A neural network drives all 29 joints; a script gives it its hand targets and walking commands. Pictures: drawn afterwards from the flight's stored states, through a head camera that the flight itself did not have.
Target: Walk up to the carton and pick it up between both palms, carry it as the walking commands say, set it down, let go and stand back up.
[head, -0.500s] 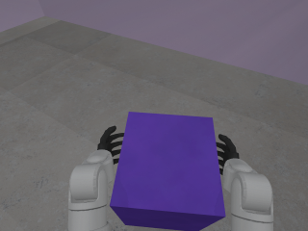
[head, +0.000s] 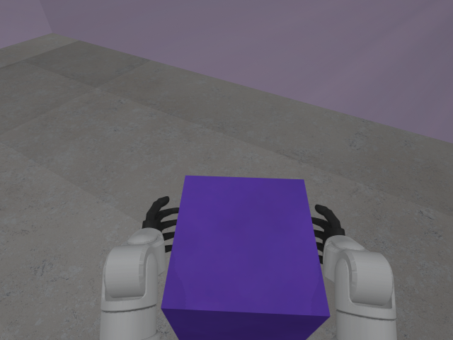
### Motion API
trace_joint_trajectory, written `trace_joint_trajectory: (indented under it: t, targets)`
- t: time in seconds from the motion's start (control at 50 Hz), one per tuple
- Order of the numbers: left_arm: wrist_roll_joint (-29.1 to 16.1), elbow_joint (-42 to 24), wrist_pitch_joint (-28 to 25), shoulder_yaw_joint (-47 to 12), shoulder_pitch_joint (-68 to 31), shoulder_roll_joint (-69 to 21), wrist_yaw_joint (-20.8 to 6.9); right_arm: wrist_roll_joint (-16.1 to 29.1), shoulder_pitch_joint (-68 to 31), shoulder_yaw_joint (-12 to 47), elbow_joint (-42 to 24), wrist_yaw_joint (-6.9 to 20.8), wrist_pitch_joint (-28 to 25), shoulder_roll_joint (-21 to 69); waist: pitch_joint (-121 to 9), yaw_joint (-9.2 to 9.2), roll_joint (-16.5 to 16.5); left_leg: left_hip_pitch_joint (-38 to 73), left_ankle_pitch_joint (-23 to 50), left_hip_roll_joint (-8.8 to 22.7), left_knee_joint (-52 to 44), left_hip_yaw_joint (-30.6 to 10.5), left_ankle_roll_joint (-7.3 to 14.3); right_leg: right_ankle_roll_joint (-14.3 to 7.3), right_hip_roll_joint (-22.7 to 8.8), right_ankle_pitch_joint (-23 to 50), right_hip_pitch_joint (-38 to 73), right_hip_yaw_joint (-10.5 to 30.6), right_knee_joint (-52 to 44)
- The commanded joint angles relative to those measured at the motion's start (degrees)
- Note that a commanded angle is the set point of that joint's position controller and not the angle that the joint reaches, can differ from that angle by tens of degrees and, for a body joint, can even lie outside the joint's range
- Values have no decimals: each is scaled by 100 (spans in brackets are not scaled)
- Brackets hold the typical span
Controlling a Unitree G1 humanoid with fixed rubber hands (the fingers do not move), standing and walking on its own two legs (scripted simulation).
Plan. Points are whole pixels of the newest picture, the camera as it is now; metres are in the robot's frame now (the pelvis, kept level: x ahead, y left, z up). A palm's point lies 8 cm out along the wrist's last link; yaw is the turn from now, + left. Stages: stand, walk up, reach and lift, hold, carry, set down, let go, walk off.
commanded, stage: carry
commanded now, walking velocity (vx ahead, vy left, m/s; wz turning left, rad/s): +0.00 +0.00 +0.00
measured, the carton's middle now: (240, 268) +0.26 +0.00 +0.02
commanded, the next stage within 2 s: none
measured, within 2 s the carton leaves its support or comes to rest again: neither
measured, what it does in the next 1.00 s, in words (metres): walks backwards: left foot, then right foot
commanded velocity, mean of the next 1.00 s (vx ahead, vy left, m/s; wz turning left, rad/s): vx -0.15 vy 0.00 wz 0.36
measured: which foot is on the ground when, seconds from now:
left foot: down 0.00-0.36, up 0.38-0.52, down 0.54-0.96, up 0.98-1.00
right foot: down 0.00-0.54, up 0.56-0.88, down 0.90-1.00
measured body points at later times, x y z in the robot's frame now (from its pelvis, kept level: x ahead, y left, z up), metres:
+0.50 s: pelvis -0.07 +0.05 -0.01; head -0.11 +0.06 +0.44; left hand +0.21 +0.20 +0.06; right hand +0.20 -0.10 +0.05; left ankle -0.04 +0.15 -0.70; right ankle +0.07 -0.05 -0.73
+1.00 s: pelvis -0.19 +0.04 -0.01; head -0.13 +0.04 +0.44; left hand +0.08 +0.23 +0.05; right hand +0.11 -0.06 +0.03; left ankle -0.08 +0.14 -0.72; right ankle -0.20 -0.09 -0.73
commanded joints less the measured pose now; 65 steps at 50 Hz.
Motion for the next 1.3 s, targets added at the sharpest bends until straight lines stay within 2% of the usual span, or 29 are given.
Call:
trace_joint_trajectory:
  t: [0.0,0.08,0.12,0.14,0.2,0.3,0.34,0.38,0.4,0.42,0.48,0.5,0.52,0.54,0.56,0.64,0.7,0.8,0.88,0.9,0.92,0.94,1.0,1.08,1.12,1.16,1.18,1.22,1.28]
  targets:
    - [-2317,-508,-34,-3844,-3120,-5733,-1530,2611,-3471,4095,-722,1555,-248,5212,-1699,39,-370,871,-134,-514,-112,724,116,546,-1124,-2925,196,1092,-1880]
    - [-2154,-361,-25,-3795,-2956,-5479,-1546,2461,-3235,3934,-530,1586,-320,5077,-1589,-12,-156,1239,-307,-669,88,771,154,543,-977,-3208,-450,914,-1802]
    - [-2229,-412,-31,-3842,-2990,-5517,-1543,2492,-3241,3877,-576,1584,-341,5098,-1345,-25,712,825,-535,-336,-757,346,231,548,-756,-2816,-361,692,-1181]
    - [-2195,-442,-87,-3782,-3116,-5394,-1567,2472,-3506,3968,-679,1577,-397,5181,-1253,13,536,525,-721,-210,-836,149,247,606,-707,-2712,-249,712,-1167]
    - [-2168,-213,-215,-3585,-3294,-5526,-1565,2348,-3425,3727,-327,1567,-486,5192,-1582,127,1528,-1163,-1997,851,-2189,-925,439,532,-27,-1349,1323,-5,1655]
    - [-2357,-49,-185,-3825,-3148,-5677,-1621,2342,-3377,3918,-529,1447,-472,5245,-1745,192,510,-930,-1085,352,-768,-137,63,339,-386,-1640,1433,609,-40]
    - [-2312,55,-240,-3626,-3002,-5462,-1719,2094,-3370,3852,-651,1392,-512,5072,-1720,160,-1890,-792,-871,-688,1725,439,-142,-149,-1990,-4379,18,3006,-2168]
    - [-2220,221,-299,-3389,-3722,-5216,-1794,2232,-4031,3865,-29,1422,-589,5159,-1002,-78,-1925,825,-412,-979,3432,243,-47,228,-1730,-4858,-2459,1816,-2898]
    - [-2293,73,-261,-3663,-3506,-5440,-1799,2353,-3541,3865,-116,1445,-595,5389,-1377,-123,-1282,808,-557,-868,2955,231,61,351,-1454,-4062,-1820,1315,-2478]
    - [-2310,-57,-272,-3629,-3375,-5543,-1778,2551,-3895,4083,-634,1448,-629,5424,-1486,-113,-1368,535,-772,-799,2623,307,114,463,-1363,-3394,-1302,895,-2150]
    - [-2283,-158,-104,-3662,-3138,-5908,-1627,2863,-4162,4187,-896,1471,-350,5367,-1801,-15,-264,205,-489,-435,-138,53,123,145,-1450,-2154,230,929,-674]
    - [-2263,-260,-98,-3707,-3172,-5821,-1525,2999,-4129,4184,-953,1528,-302,5380,-1904,-55,550,459,-319,-8,-1549,-640,220,303,-1364,-1665,347,820,210]
    - [-2109,-316,-77,-3636,-3150,-5691,-1442,2900,-3907,4055,-710,1590,-270,5243,-1850,23,1919,668,27,1236,-1903,-2516,436,654,-857,-1506,-495,375,1082]
    - [-1986,-455,-92,-3675,-2875,-5622,-1382,2797,-3290,3990,-534,1630,-289,5341,-1548,113,2464,607,120,1745,-1912,-3084,677,847,-535,-2138,-1295,184,1691]
    - [-2042,-368,-95,-3789,-2832,-5859,-1351,2797,-3170,4044,-550,1686,-283,5317,-1329,78,2247,225,-32,1681,-1906,-2640,907,806,-431,-2098,-1340,471,2491]
    - [-2438,-784,-152,-4106,-3104,-5952,-1378,2775,-3437,4113,-1165,1614,-336,5485,-1858,26,803,743,3124,1050,-948,-1849,602,773,-462,-1605,-1260,527,3240]
    - [-2437,-981,-159,-4146,-2871,-5688,-1352,2753,-3351,4036,-1418,1574,-371,5293,-2263,53,1082,1698,4962,915,-399,-1420,701,842,-337,-1891,-1408,342,2714]
    - [-2393,-526,-111,-4023,-2375,-5452,-1393,2323,-2631,3956,-1178,1465,-346,4828,-2615,-55,1366,1812,4950,965,-551,-2204,782,900,56,-2466,-438,353,1090]
    - [-2414,-559,-192,-4153,-2439,-5648,-1371,2312,-2810,3946,-1313,1439,-366,4897,-2750,50,1157,508,3021,312,-918,-1535,5,698,-404,-1382,1827,467,-868]
    - [-2345,-801,-247,-4079,-2464,-5586,-1365,2304,-2629,4041,-1163,1457,-357,5086,-2606,36,428,28,2424,-125,-678,-956,-228,560,-891,-823,2241,782,-1146]
    - [-2361,-831,-309,-4080,-2379,-5588,-1399,2381,-2992,4188,-1734,1446,-426,4945,-2581,-13,-1196,-458,1012,-481,181,-432,-300,280,-1931,759,2346,1349,-676]
    - [-2375,-961,-389,-3988,-2288,-5811,-1381,2613,-3602,4340,-2236,1465,-458,4958,-2547,33,-1759,-564,-146,-259,1224,-350,-217,-154,-2513,1594,1814,1519,59]
    - [-2413,-1397,-351,-4002,-2683,-5708,-1418,2725,-3704,4577,-2271,1446,-434,5178,-2057,-25,-697,-1258,-43,-376,2233,-215,6,-146,-2364,2241,1643,738,44]
    - [-2209,-1404,-341,-3846,-2163,-5598,-1328,2952,-3341,4640,-2197,1556,-344,5102,-2072,43,-1104,-498,314,-531,674,321,-41,146,-1917,4477,1750,264,934]
    - [-1888,-1142,-291,-3752,-1901,-5291,-1257,2740,-2717,4511,-1633,1626,-301,4984,-2690,-9,202,1173,3803,218,165,-444,40,647,-1690,2866,830,-36,2026]
    - [-1879,-847,-246,-3751,-1854,-5318,-1277,2657,-2656,4362,-1379,1656,-312,4979,-2655,-59,2438,2839,9773,1257,577,-1583,613,1084,-573,-2735,-1223,-251,2849]
    - [-2097,-1286,-305,-3991,-2155,-5444,-1283,2618,-2296,4244,-1353,1695,-357,5190,-3022,-120,2524,2728,8996,1381,289,-1825,934,1009,-630,-3229,-1132,267,3137]
    - [-2362,-1164,-288,-4177,-2546,-5621,-1340,2498,-2581,4168,-1440,1643,-393,5220,-2552,-83,1533,1548,6243,1191,-308,-2131,849,996,-601,-3023,-882,340,3218]
    - [-2604,-1363,-323,-4223,-2628,-5653,-1442,2445,-2762,4170,-1835,1465,-441,5182,-2690,-55,1392,768,4051,1037,-470,-1758,692,859,-426,-2169,-131,368,2366]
